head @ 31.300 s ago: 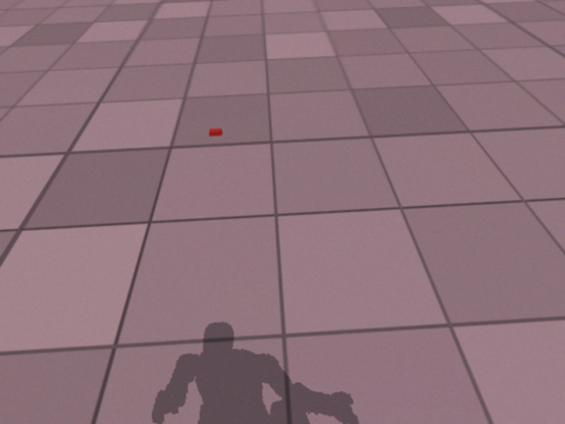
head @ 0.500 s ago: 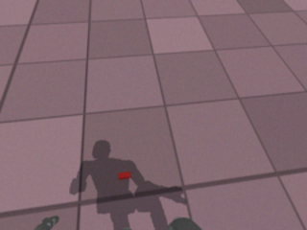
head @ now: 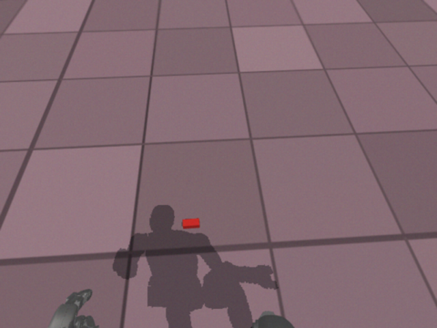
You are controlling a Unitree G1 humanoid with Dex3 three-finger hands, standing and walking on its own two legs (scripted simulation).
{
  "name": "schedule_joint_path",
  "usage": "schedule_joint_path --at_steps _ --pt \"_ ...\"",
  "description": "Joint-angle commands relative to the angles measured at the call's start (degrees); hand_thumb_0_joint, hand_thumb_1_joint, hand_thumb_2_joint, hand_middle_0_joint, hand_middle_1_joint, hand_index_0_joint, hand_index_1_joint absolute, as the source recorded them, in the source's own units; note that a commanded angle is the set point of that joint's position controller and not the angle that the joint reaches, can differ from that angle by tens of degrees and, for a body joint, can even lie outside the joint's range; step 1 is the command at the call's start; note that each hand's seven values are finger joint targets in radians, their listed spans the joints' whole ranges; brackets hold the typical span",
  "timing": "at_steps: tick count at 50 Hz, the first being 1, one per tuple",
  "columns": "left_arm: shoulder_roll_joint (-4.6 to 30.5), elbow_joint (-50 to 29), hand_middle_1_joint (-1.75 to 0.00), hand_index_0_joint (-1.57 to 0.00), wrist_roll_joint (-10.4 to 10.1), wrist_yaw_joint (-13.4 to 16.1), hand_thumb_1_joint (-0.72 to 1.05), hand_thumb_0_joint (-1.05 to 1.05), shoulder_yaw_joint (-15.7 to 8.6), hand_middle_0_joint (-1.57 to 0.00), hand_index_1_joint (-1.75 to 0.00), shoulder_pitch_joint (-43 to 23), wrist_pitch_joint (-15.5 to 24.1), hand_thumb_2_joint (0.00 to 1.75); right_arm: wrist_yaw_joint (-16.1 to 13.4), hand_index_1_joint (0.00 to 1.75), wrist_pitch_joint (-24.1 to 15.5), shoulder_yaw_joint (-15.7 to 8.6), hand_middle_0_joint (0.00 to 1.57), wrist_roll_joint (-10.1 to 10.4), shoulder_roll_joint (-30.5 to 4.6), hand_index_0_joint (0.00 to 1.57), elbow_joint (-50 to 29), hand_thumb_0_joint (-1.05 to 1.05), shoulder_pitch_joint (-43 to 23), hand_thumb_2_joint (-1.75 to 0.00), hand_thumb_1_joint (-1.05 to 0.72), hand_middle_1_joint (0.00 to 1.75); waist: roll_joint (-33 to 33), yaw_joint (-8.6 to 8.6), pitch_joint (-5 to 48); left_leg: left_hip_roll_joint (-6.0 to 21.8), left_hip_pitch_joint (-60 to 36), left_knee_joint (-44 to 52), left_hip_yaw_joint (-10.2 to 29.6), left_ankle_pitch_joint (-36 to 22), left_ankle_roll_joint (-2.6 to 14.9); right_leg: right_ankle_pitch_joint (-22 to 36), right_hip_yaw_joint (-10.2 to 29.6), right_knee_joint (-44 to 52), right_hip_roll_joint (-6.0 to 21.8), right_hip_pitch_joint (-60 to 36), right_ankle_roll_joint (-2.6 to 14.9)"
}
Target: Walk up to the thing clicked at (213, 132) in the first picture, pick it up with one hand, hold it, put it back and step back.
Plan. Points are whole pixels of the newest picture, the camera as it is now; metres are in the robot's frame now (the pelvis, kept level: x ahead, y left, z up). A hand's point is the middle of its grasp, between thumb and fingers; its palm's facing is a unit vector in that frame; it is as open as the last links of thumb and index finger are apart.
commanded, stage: walk up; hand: left
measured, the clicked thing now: (191, 223) +0.62 +0.15 -0.73
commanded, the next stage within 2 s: stand in 1.28 s
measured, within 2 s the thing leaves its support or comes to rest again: neither
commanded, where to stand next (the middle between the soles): +0.27 -0.07 m, yaw -1 degrees
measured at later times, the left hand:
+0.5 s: hand out of the picture -0.03 +0.24 -0.13, palm faces +0.00 -0.93 -0.37, open 7.4 cm
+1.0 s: hand out of the picture +0.03 +0.24 -0.13, palm faces +0.02 -0.94 -0.34, open 7.4 cm
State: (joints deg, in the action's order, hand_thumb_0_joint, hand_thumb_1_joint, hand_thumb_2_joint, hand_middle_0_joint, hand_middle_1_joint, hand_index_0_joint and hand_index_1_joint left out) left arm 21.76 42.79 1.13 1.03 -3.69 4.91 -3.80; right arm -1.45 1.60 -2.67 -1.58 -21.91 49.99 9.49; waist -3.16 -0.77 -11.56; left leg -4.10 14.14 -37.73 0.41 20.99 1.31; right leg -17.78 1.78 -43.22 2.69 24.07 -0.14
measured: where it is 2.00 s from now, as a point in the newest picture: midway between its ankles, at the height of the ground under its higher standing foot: outside the picture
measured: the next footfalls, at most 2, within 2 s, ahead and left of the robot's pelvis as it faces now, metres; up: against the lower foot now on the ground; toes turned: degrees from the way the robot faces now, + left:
right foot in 0.30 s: -0.06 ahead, -0.15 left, +0.00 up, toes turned -1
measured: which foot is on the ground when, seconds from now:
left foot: down 0.00-1.00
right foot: up 0.00-0.28, down 0.30-1.00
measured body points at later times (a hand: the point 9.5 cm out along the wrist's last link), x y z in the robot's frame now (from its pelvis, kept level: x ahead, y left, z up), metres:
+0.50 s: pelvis -0.09 -0.02 +0.01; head -0.09 -0.02 +0.46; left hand -0.03 +0.29 -0.11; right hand -0.04 -0.34 -0.11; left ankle -0.06 +0.11 -0.71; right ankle -0.10 -0.15 -0.72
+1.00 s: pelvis -0.07 -0.02 +0.02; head -0.05 -0.02 +0.47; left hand +0.03 +0.28 -0.10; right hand +0.02 -0.32 -0.10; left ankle -0.06 +0.11 -0.72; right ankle -0.10 -0.15 -0.72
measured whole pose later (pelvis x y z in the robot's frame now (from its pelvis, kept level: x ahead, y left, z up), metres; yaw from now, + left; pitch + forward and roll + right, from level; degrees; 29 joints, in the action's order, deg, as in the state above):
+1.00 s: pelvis -0.07 -0.02 +0.02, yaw -1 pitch -2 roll +0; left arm 20.1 59.0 0.1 -0.2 -2.4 6.8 0.9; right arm 0.1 -1.8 -1.3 -0.6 -20.2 58.3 8.3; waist -0.1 -0.6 -2.9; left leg -1.2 11.9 -28.8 4.6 15.1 -0.2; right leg -17.6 0.1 -26.7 0.3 7.4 -0.5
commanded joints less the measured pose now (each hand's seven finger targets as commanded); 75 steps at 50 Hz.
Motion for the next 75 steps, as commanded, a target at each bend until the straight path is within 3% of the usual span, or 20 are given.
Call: schedule_joint_path --at_steps 1,3,7,9,13,14,15,16,17,19,25,26,28,30,33,36,39,44,48,75 --pt "12.36 -3.84 -0.3 -0.2 0.37 1.42 0.9 0.0 -4.06 -0.2 -0.3 -1.72 0.52 0.9 -0.39 0.3 -2.09 -5.71 0.2 -0.49 -19.59 0.2 -4.73 0.0 2.01 -0.9 -0.9 0.3 9.23 3.23 13.41 26.87 1.33 16.23 27.36 -32.22 15.66 -19.49 10.69 -26.22 -7.57 0.47 1.15" --pt "10.74 -1.38 -0.3 -0.2 -0.77 1.07 0.9 0.0 -3.92 -0.2 -0.3 3.24 0.71 0.9 -0.95 0.3 -2.47 -3.87 0.2 -0.69 -14.3 0.2 -5.15 0.0 -2.83 -0.9 -0.9 0.3 6.46 -1.04 12.0 19.29 -2.93 13.39 15.74 -32.58 10.67 -13.22 11.38 -29.03 -7.81 4.08 1.8" --pt "10.26 0.0 -0.3 -0.2 0.03 -0.27 0.9 0.0 -3.62 -0.2 -0.3 5.06 2.09 0.9 -0.79 0.3 -2.98 -3.95 0.2 -0.52 -12.87 0.2 -4.85 0.0 0.26 -0.9 -0.9 0.3 9.51 1.76 12.8 17.63 -8.51 12.21 13.12 -22.03 11.14 -11.4 6.51 -15.26 -5.54 2.62 -1.04" --pt "10.24 0.19 -0.3 -0.2 0.14 -1.01 0.9 0.0 -3.19 -0.2 -0.3 4.1 2.76 0.9 -0.34 0.3 -3.08 -4.1 0.2 -0.84 -13.89 0.2 -4.69 0.0 0.92 -0.9 -0.9 0.3 11.93 3.13 11.86 17.45 -6.93 14.49 13.19 -7.27 11.06 -11.98 3.53 -3.84 -4.25 -1.09 -1.22" --pt "9.29 6.37 -0.3 -0.2 0.24 -1.01 0.9 0.0 -3.58 -0.2 -0.3 11.61 4.49 0.9 0.88 0.3 -1.65 -3.8 0.2 -0.76 -14.74 0.2 -5.09 0.0 -1.8 -0.9 -0.9 0.3 13.87 -0.68 11.13 14.28 4.64 11.67 9.48 3.89 7.74 -3.97 -3.03 20.22 -5.31 -17.6 1.65" --pt "10.91 7.49 -0.3 -0.2 0.85 -0.71 0.9 0.0 -4.07 -0.2 -0.3 13.08 5.09 0.9 0.98 0.3 -1.49 -3.0 0.2 -0.26 -12.22 0.2 -5.04 0.0 -0.98 -0.9 -0.9 0.3 9.79 -1.49 11.38 12.6 10.35 6.94 8.27 3.7 4.92 -2.05 1.75 21.75 -3.59 -22.96 2.81" --pt "13.75 7.38 -0.3 -0.2 1.68 -0.6 0.9 0.0 -4.87 -0.2 -0.3 13.41 5.69 0.9 1.15 0.3 -1.47 -2.08 0.2 0.29 -9.17 0.2 -5.52 0.0 0.34 -0.9 -0.9 0.3 -0.39 -0.78 10.94 8.06 17.53 -0.97 5.46 7.89 1.37 -12.76 17.2 26.31 4.4 -24.52 5.43" --pt "18.62 5.64 -0.3 -0.2 1.53 -0.66 0.9 0.0 -5.28 -0.2 -0.3 9.13 5.66 0.9 0.76 0.3 -1.32 -2.32 0.2 0.34 -9.18 0.2 -6.0 0.0 -2.87 -0.9 -0.9 0.3 -6.8 -2.12 7.75 3.46 14.33 -8.46 5.0 11.69 -0.96 -26.96 30.81 31.67 16.04 -7.89 12.01" --pt "18.3 4.26 -0.3 -0.2 1.52 -0.76 0.9 0.0 -4.99 -0.2 -0.3 3.99 5.87 0.9 0.68 0.3 -1.35 -3.23 0.2 0.44 -11.84 0.2 -4.24 0.0 -2.52 -0.9 -0.9 0.3 -3.61 -0.73 2.74 4.7 9.44 -13.17 8.97 10.24 -1.73 -28.65 31.65 32.0 17.92 1.15 13.79" --pt "14.0 4.03 -0.3 -0.2 1.05 -0.58 0.9 0.0 -3.95 -0.2 -0.3 1.52 6.63 0.9 1.28 0.3 -2.25 -2.89 0.2 1.37 -10.94 0.2 -2.18 0.0 -0.12 -0.9 -0.9 0.3 -1.13 0.84 3.25 3.73 9.12 -10.76 8.24 5.08 -1.62 -13.37 20.53 28.43 12.05 -4.14 10.96" --pt "13.26 4.89 -0.3 -0.2 0.64 -1.43 0.9 0.0 -3.35 -0.2 -0.3 1.04 5.22 0.9 1.7 0.3 -3.82 -2.86 0.2 0.38 -9.77 0.2 1.65 0.0 5.18 -0.9 -0.9 0.3 -6.24 1.57 7.61 2.03 -4.64 12.05 1.12 -1.43 -1.17 -7.53 10.29 21.09 7.07 -5.65 6.85" --pt "11.3 5.3 -0.3 -0.2 0.45 -1.48 0.9 0.0 -2.49 -0.2 -0.3 2.46 4.92 0.9 1.34 0.3 -4.31 -3.19 0.2 0.0 -10.35 0.2 1.93 0.0 5.21 -0.9 -0.9 0.3 -3.29 1.76 8.37 3.46 -8.77 15.58 4.42 -3.56 -0.51 -4.32 7.99 17.51 5.39 -3.36 5.49" --pt "9.75 7.15 -0.3 -0.2 -0.95 -1.44 0.9 0.0 -2.23 -0.2 -0.3 2.75 4.6 0.9 1.33 0.3 -4.8 -3.5 0.2 -0.21 -14.32 0.2 1.16 0.0 2.03 -0.9 -0.9 0.3 7.34 0.28 8.56 16.79 0.26 23.82 26.04 13.68 6.71 -9.95 0.73 7.78 -1.85 -5.46 1.62" --pt "10.21 8.38 -0.3 -0.2 -0.77 -1.41 0.9 0.0 -2.21 -0.2 -0.3 5.23 4.87 0.9 1.5 0.3 -4.95 -2.94 0.2 -0.2 -14.31 0.2 0.37 0.0 -1.07 -0.9 -0.9 0.3 7.39 -1.33 7.15 17.99 5.23 24.92 24.71 13.03 8.22 -9.27 0.27 6.42 -1.73 -9.78 1.73" --pt "9.9 10.65 -0.3 -0.2 -0.58 -1.19 0.9 0.0 -2.2 -0.2 -0.3 6.89 5.87 0.9 1.59 0.3 -4.89 -1.96 0.2 0.38 -11.94 0.2 1.27 0.0 -2.07 -0.9 -0.9 0.3 10.81 -2.14 10.03 12.48 4.86 19.4 15.56 -1.62 2.94 0.43 1.52 18.72 -0.79 -17.46 2.36" --pt "12.27 11.03 -0.3 -0.2 -0.14 -1.2 0.9 0.0 -2.33 -0.2 -0.3 3.83 6.27 0.9 1.54 0.3 -4.41 -1.66 0.2 0.92 -10.09 0.2 2.06 0.0 -0.61 -0.9 -0.9 0.3 5.33 -0.13 10.28 7.45 5.91 15.17 9.96 1.02 0.26 -3.77 7.5 22.95 2.75 -18.29 4.27" --pt "12.43 10.65 -0.3 -0.2 -0.17 -1.1 0.9 0.0 -1.89 -0.2 -0.3 1.3 6.35 0.9 1.47 0.3 -4.54 -1.62 0.2 0.55 -9.97 0.2 3.49 0.0 -0.23 -0.9 -0.9 0.3 2.6 0.78 8.4 6.58 4.5 13.44 8.51 -2.66 0.33 -2.33 8.54 24.29 4.61 -15.55 5.05" --pt "11.83 11.93 -0.3 -0.2 -0.73 -0.7 0.9 0.0 -1.66 -0.2 -0.3 1.08 6.76 0.9 1.22 0.3 -5.17 -1.16 0.2 1.01 -9.02 0.2 4.48 0.0 -0.7 -0.9 -0.9 0.3 0.69 0.46 14.14 8.14 -2.07 10.35 7.01 -26.34 1.15 20.84 4.0 20.51 3.89 -20.21 3.18" --pt "11.2 12.13 -0.3 -0.2 -1.17 -0.33 0.9 0.0 -1.41 -0.2 -0.3 -0.01 6.3 0.9 0.76 0.3 -4.9 -1.38 0.2 1.21 -9.65 0.2 5.08 0.0 -1.28 -0.9 -0.9 0.3 2.74 0.38 16.56 9.03 -4.53 10.09 7.13 -33.75 1.74 24.81 1.99 17.5 3.33 -21.45 2.69" --pt "10.56 18.17 -0.3 -0.2 -0.66 -0.38 0.9 0.0 0.86 -0.2 -0.3 -2.62 5.85 0.9 0.96 0.3 -3.36 -0.09 0.2 1.42 -9.43 0.2 9.67 0.0 -8.45 -0.9 -0.9 0.3 2.07 0.86 14.81 9.85 -8.66 19.16 7.99 -23.53 -0.26 15.13 2.9 27.18 4.31 -21.14 1.18"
